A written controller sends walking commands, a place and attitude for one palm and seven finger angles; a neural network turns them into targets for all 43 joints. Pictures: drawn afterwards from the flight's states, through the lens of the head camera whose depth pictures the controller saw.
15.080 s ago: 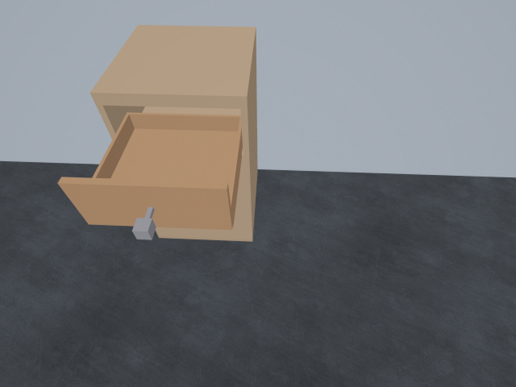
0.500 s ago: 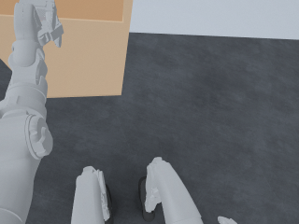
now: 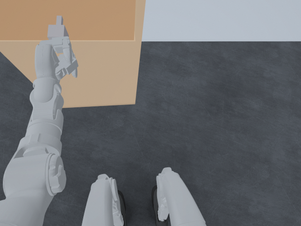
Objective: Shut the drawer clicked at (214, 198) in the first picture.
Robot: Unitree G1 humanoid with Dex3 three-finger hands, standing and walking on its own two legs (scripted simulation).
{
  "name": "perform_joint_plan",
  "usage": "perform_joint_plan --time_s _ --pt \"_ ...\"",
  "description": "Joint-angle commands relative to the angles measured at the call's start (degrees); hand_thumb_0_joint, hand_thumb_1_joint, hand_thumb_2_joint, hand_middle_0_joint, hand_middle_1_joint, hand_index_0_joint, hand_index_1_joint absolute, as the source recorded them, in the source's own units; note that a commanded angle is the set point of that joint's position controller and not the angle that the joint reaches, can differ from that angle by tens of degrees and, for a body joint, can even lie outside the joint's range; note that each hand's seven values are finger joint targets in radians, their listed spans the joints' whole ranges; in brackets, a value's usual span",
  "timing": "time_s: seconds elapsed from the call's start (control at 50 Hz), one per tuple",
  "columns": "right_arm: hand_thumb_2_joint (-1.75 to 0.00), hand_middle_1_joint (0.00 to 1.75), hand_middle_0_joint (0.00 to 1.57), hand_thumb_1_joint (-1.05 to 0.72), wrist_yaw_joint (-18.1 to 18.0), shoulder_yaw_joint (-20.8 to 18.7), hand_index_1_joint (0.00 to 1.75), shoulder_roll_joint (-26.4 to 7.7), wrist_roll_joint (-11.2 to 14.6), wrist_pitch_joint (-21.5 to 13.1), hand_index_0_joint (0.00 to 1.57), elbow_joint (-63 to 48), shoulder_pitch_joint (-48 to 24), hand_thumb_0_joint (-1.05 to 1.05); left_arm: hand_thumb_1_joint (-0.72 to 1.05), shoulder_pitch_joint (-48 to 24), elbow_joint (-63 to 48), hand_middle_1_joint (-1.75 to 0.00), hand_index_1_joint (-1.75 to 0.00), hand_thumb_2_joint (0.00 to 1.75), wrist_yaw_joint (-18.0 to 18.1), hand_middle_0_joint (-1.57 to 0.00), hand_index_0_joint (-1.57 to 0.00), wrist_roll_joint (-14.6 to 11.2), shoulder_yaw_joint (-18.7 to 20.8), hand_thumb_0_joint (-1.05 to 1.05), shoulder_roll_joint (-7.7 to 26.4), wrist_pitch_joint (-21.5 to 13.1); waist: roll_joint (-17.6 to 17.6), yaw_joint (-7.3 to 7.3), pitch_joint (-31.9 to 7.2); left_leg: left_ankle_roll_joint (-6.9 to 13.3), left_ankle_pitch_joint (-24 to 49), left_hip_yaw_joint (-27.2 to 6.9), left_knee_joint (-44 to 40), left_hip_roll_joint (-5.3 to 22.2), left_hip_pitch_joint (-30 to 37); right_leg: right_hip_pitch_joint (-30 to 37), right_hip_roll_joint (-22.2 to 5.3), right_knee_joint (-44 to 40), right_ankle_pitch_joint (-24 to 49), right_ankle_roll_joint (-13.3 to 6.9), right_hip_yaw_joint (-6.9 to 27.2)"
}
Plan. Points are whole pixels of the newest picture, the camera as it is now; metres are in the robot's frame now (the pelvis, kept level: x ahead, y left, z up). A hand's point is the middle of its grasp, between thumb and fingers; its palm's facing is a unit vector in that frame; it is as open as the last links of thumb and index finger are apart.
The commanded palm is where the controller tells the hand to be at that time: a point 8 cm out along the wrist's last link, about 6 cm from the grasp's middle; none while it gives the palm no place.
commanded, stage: pull the fist back off the drawer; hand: left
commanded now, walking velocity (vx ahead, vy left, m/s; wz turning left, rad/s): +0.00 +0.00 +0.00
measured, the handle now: (59, 29) +0.61 +0.18 +0.02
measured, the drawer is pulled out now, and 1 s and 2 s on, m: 0.00 0.00 0.00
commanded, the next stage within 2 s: draw the hand back to the body in 0.04 s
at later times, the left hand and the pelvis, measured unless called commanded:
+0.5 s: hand (41, 82) +0.42 +0.18 +0.10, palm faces +0.03 -1.00 -0.05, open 3.3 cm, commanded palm +0.39 +0.22 +0.12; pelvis +0.06 -0.01 +0.08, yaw +4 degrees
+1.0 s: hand out of the picture +0.31 +0.22 +0.23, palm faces +0.29 -0.91 -0.31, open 3.3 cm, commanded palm +0.26 +0.26 +0.25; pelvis +0.07 -0.01 +0.15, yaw +4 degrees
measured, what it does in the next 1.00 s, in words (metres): rises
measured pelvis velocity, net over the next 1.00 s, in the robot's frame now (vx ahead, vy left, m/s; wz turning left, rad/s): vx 0.07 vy -0.01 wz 0.07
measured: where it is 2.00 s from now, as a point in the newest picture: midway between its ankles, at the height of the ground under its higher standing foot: (140, 217)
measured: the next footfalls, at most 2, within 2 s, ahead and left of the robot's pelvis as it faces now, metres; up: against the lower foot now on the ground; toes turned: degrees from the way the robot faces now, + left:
none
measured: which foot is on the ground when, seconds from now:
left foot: down 0.00-1.00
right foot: down 0.00-1.00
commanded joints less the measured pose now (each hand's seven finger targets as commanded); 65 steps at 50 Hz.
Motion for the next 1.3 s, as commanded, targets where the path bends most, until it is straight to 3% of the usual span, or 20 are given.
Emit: perform_joint_plan --time_s 0.0,0.04,0.1,0.12,0.18,0.22,0.26,0.34,0.4,0.52,0.62,0.64,0.66,0.68,0.76,0.8,1.0,1.08,1.16,1.28 --pt "-0.9 0.3 0.2 -0.9 -1.0 -5.1 0.3 -10.8 -0.2 -0.8 0.2 -1.9 8.3 0.0 0.9 -22.6 -15.8 -1.6 -1.6 0.9 0.6 -1.4 -1.4 -1.4 -0.4 0.0 9.3 -6.1 6.0 -1.05 -33.1 -2.6 23.0 -9.0 -9.5 -1.4 32.2 12.9 1.8 -9.1 15.4 -0.8 2.4" --pt "-0.9 0.3 0.2 -0.9 -0.9 -5.4 0.3 -10.4 -0.4 -0.8 0.2 -1.3 8.0 0.0 0.9 -23.1 -16.2 -1.6 -1.6 0.9 0.4 -1.4 -1.4 -1.6 -2.4 0.0 6.4 -7.0 7.2 -1.53 -33.7 -2.8 25.4 -9.1 -9.0 -1.5 34.5 12.3 1.7 -9.1 17.1 -0.7 2.2" --pt "-0.9 0.3 0.2 -0.9 -1.0 -5.5 0.3 -10.4 -0.6 -0.3 0.2 -1.2 7.8 0.0 0.9 -20.1 -14.1 -1.6 -1.6 0.9 -0.4 -1.4 -1.4 -1.8 -1.8 0.0 6.9 -7.6 6.2 -0.85 -33.4 -2.7 28.5 -8.2 -8.5 -1.9 34.2 14.3 1.6 -8.8 20.3 -0.8 2.5" --pt "-0.9 0.3 0.2 -0.9 -1.0 -5.5 0.3 -10.4 -0.6 0.1 0.2 -1.5 7.7 0.0 0.9 -18.3 -13.3 -1.6 -1.6 0.9 -0.7 -1.4 -1.4 -1.6 -1.3 0.0 7.2 -7.6 6.3 -0.17 -33.8 -2.9 30.1 -8.2 -8.4 -1.9 34.5 15.0 1.6 -8.5 21.6 -0.9 2.5" --pt "-0.9 0.3 0.2 -0.9 -0.7 -6.1 0.3 -10.0 0.8 0.9 0.2 -5.7 5.8 0.0 0.9 -5.1 -27.4 -1.6 -1.6 0.9 -2.2 -1.4 -1.4 -3.8 0.2 0.0 9.0 -6.3 8.8 5.13 -44.6 -3.4 39.9 -7.1 -11.9 -2.1 43.5 26.4 1.6 -10.7 30.0 -1.1 3.2" --pt "-0.9 0.3 0.2 -0.9 -0.6 -6.2 0.3 -9.3 2.0 1.0 0.2 -7.6 4.8 0.0 0.9 3.6 -34.2 -1.6 -1.6 0.9 -3.5 -1.4 -1.4 -5.9 -2.3 0.0 5.7 -3.3 7.0 5.83 -44.8 -3.2 44.4 -6.7 -14.2 -2.0 45.9 31.8 1.5 -13.2 35.2 -0.7 3.2" --pt "-0.9 0.3 0.2 -0.9 -0.9 -6.3 0.3 -9.0 3.1 0.8 0.2 -8.9 3.7 0.0 0.9 10.4 -41.2 -1.6 -1.6 0.9 -3.9 -1.4 -1.4 -7.6 -3.2 0.0 4.8 -0.4 3.7 6.31 -41.3 -2.8 43.8 -6.1 -17.2 -2.1 46.2 36.9 1.4 -16.2 37.6 -0.3 3.1" --pt "-0.9 0.3 0.2 -0.9 -2.7 -5.8 0.3 -8.4 3.8 -1.1 0.2 -8.5 1.8 0.0 0.9 15.9 -45.9 -1.6 -1.6 0.9 -2.8 -1.4 -1.4 -9.4 -5.4 0.0 2.1 1.9 -2.1 4.62 -30.4 -2.0 34.6 -4.7 -20.8 -2.5 42.9 40.1 1.2 -20.4 35.2 0.4 2.9" --pt "-0.9 0.3 0.2 -0.9 -3.7 -5.7 0.3 -8.2 3.7 -2.8 0.2 -7.9 0.6 0.0 0.9 17.0 -48.6 -1.6 -1.6 0.9 -2.4 -1.4 -1.4 -9.1 -9.2 0.0 -0.8 0.7 1.3 3.95 -25.8 -2.3 33.8 -4.7 -22.9 -2.4 47.5 37.5 1.2 -22.5 30.7 0.2 2.5" --pt "-0.9 0.3 0.2 -0.9 -4.1 -5.1 0.3 -8.2 4.0 -4.4 0.2 -10.2 -1.9 0.0 0.9 29.3 -52.0 -1.6 -1.6 0.9 -5.9 -1.4 -1.4 -10.3 -9.7 0.0 -0.2 2.0 2.8 6.88 -22.0 -2.5 37.3 -4.8 -28.7 -2.6 54.0 44.3 1.0 -27.2 31.5 -0.3 1.8" --pt "-0.9 0.3 0.2 -0.9 -4.5 -4.3 0.3 -7.9 4.6 -5.2 0.2 -13.4 -5.1 0.0 0.9 37.9 -55.7 -1.6 -1.6 0.9 -6.9 -1.4 -1.4 -12.3 -7.1 0.0 1.1 5.4 -1.3 8.19 -15.5 -2.3 32.9 -4.4 -33.7 -2.9 53.6 49.8 1.1 -31.1 30.6 -0.2 1.3" --pt "-0.9 0.3 0.2 -0.9 -5.9 -4.5 0.3 -6.4 4.9 -2.9 0.2 -14.4 -8.6 0.0 0.9 40.5 -58.4 -1.6 -1.6 0.9 -0.4 -1.4 -1.4 -5.0 -8.3 0.0 6.0 9.4 -0.8 11.82 -19.4 -2.7 33.4 -3.8 -37.5 -2.6 58.5 53.7 -0.4 -34.8 28.5 -1.1 4.2" --pt "-0.9 0.3 0.2 -0.9 -6.6 -4.2 0.3 -5.5 4.7 -2.4 0.2 -16.4 -8.5 0.0 0.9 42.7 -61.9 -1.6 -1.6 0.9 2.8 -1.4 -1.4 -4.5 -11.2 0.0 1.4 11.9 -0.2 10.17 -16.6 -2.8 32.0 -3.5 -39.3 -2.6 60.4 54.4 -0.7 -36.6 28.0 -0.9 3.8" --pt "-0.9 0.3 0.2 -0.9 -7.1 -3.9 0.3 -5.5 4.8 -2.1 0.2 -16.4 -8.9 0.0 0.9 44.5 -64.0 -1.6 -1.6 0.9 5.1 -1.4 -1.4 -3.7 -12.0 0.0 1.1 13.8 1.6 10.36 -15.0 -2.9 31.1 -3.5 -40.8 -2.3 61.6 55.5 -1.0 -37.9 27.1 -0.9 3.8" --pt "-0.9 0.3 0.2 -0.9 -9.1 -2.7 0.3 -5.6 4.5 -1.8 0.2 -16.0 -11.4 0.0 0.9 45.0 -68.1 -1.6 -1.6 0.9 10.4 -1.4 -1.4 -2.3 -10.7 0.0 3.4 18.2 -2.3 10.01 -8.1 -2.3 26.5 -3.9 -46.3 -2.2 64.3 59.5 -0.9 -43.3 25.6 -0.8 3.4" --pt "-0.9 0.3 0.2 -0.9 -9.7 -2.3 0.3 -5.7 4.4 -2.7 0.2 -15.3 -12.5 0.0 0.9 45.2 -70.8 -1.6 -1.6 0.9 11.5 -1.4 -1.4 -2.0 -10.4 0.0 4.2 19.3 -0.4 10.41 -6.5 -2.1 26.7 -4.2 -48.6 -2.3 67.4 61.5 -1.0 -45.8 25.4 -1.0 3.5" --pt "-0.9 0.3 0.2 -0.9 -8.4 -2.1 0.3 -5.3 3.4 -6.7 0.2 -12.3 -15.0 0.0 0.9 62.4 -78.3 -1.6 -1.6 0.9 11.3 -1.4 -1.4 -2.4 -5.9 0.0 4.2 21.1 -3.0 12.79 1.1 -2.3 32.7 -3.4 -56.5 -2.2 75.4 70.8 -0.8 -54.3 31.0 -0.9 3.3" --pt "-0.9 0.3 0.2 -0.9 -7.7 -2.3 0.3 -4.7 3.1 -8.2 0.2 -12.2 -15.3 0.0 0.9 65.1 -86.8 -1.6 -1.6 0.9 11.2 -1.4 -1.4 -2.5 -3.6 0.0 5.0 20.3 1.1 13.15 1.1 -2.5 35.6 -3.0 -57.8 -2.1 78.1 72.7 -1.1 -55.5 32.9 -0.8 3.4" --pt "-0.9 0.3 0.2 -0.9 -7.2 -2.6 0.3 -4.6 2.8 -9.9 0.2 -11.5 -15.1 0.0 0.9 70.2 -92.2 -1.6 -1.6 0.9 11.4 -1.4 -1.4 -2.6 -0.8 0.0 6.1 19.4 0.6 13.59 1.7 -2.4 37.9 -3.1 -58.1 -2.0 79.0 73.8 -1.1 -56.0 34.4 -0.7 3.5" --pt "-0.9 0.3 0.2 -0.9 -7.0 -3.2 0.3 -4.3 2.9 -11.7 0.2 -11.1 -15.6 0.0 0.9 75.3 -97.1 -1.6 -1.6 0.9 11.6 -1.4 -1.4 -3.0 3.8 0.0 7.6 17.7 -0.7 14.22 4.1 -2.2 33.3 -2.4 -58.3 -2.1 78.2 73.4 -1.1 -57.0 32.6 -0.7 3.8"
